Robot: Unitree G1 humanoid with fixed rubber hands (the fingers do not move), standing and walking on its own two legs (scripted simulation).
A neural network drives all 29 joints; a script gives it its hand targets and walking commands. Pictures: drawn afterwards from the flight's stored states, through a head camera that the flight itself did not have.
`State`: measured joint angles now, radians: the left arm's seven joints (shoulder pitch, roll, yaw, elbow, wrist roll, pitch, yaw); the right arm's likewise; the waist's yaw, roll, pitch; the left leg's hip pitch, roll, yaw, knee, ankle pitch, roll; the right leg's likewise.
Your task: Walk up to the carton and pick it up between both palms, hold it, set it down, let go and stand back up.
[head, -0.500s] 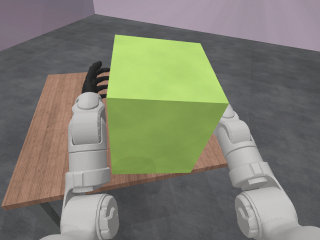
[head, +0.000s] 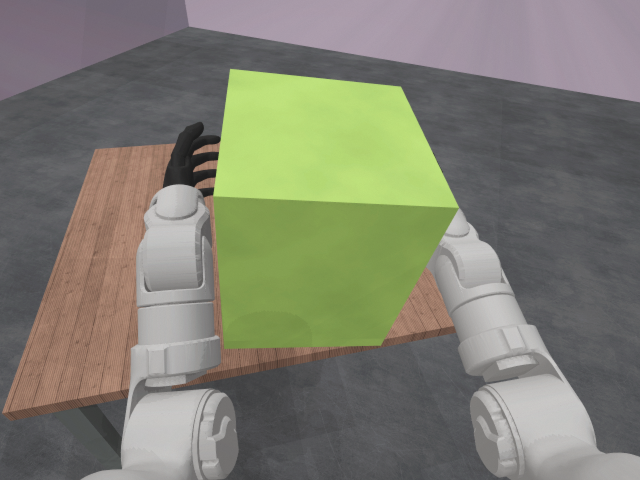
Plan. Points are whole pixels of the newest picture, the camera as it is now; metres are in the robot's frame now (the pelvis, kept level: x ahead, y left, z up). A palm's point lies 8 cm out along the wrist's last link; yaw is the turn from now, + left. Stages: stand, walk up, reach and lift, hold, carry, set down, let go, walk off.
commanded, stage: hold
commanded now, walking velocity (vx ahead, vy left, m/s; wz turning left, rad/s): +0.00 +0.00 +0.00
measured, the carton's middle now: (311, 218) +0.35 +0.01 +0.18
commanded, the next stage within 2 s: set down in 0.02 s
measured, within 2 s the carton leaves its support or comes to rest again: neither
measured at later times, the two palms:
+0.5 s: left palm (190, 203) +0.37 +0.15 +0.19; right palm (418, 227) +0.37 -0.14 +0.14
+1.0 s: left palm (207, 210) +0.40 +0.14 +0.16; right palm (420, 224) +0.39 -0.15 +0.13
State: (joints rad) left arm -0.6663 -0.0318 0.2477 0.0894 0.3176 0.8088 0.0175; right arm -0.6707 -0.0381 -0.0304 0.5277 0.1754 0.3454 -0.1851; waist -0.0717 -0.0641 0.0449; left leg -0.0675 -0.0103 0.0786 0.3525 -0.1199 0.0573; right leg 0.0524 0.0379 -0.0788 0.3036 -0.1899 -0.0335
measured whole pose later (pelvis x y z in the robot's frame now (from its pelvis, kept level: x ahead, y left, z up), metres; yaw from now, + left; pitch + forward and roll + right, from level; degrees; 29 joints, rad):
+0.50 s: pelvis +0.01 +0.00 +0.00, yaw +0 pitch -10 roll +0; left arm -0.65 -0.07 0.28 0.25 0.36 0.56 -0.03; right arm -0.59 0.05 -0.17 0.65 -0.01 0.08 -0.14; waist -0.01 -0.07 0.08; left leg -0.02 -0.03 0.08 0.30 -0.11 0.05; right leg 0.07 0.02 -0.08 0.31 -0.21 -0.04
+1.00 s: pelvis +0.03 -0.02 +0.00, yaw +1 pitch -7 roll +0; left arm -0.57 -0.06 0.26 0.25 0.32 0.48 -0.01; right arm -0.55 0.00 -0.05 0.65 0.06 0.03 -0.19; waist -0.04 -0.07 0.07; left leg -0.06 -0.02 0.05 0.33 -0.14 0.03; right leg 0.07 0.04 -0.10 0.28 -0.22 -0.04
